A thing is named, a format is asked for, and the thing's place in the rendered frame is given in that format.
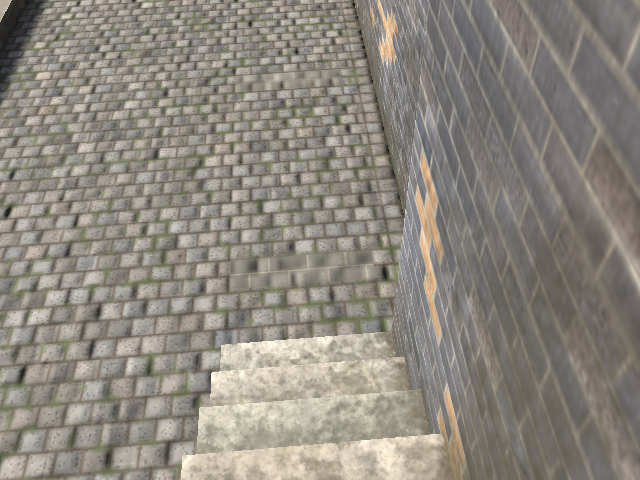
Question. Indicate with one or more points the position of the stairs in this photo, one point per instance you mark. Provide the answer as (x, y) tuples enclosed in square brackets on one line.
[(321, 408)]

